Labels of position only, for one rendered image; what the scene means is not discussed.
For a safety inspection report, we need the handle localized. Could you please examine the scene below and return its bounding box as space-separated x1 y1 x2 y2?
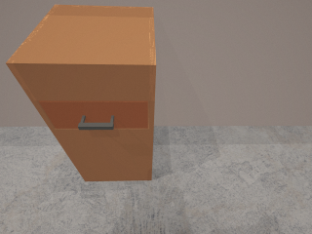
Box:
78 115 114 130

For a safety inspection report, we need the drawer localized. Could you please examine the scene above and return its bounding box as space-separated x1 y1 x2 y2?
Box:
39 100 148 129

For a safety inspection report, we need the cabinet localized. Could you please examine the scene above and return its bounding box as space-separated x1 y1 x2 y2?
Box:
6 4 156 181

